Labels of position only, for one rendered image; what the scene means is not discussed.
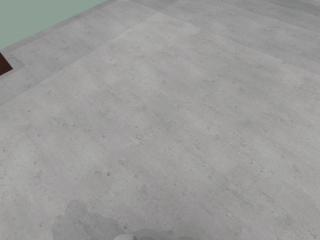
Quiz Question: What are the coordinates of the cupboard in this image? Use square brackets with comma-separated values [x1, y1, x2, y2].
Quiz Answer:
[0, 53, 13, 76]

